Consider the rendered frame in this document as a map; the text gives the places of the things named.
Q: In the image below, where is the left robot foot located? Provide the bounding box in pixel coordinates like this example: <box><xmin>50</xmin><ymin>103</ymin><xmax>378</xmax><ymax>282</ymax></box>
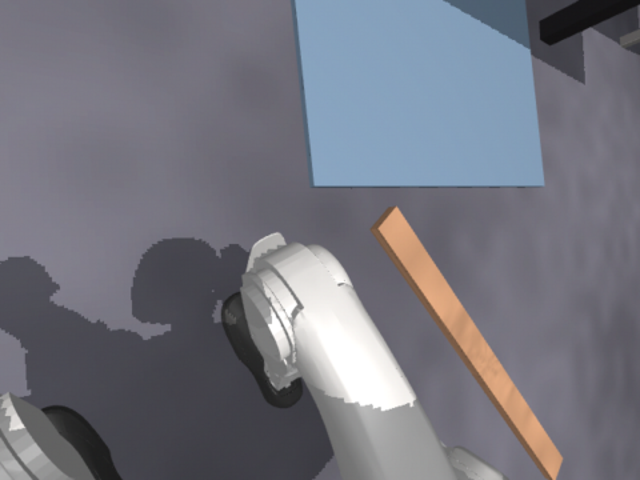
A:
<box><xmin>40</xmin><ymin>405</ymin><xmax>122</xmax><ymax>480</ymax></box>

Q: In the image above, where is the right robot hand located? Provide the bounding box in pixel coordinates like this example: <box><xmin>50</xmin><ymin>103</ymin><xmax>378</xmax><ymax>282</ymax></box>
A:
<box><xmin>441</xmin><ymin>442</ymin><xmax>510</xmax><ymax>480</ymax></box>

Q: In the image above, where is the right robot foot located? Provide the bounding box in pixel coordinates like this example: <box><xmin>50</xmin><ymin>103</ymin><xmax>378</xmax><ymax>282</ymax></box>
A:
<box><xmin>221</xmin><ymin>292</ymin><xmax>303</xmax><ymax>408</ymax></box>

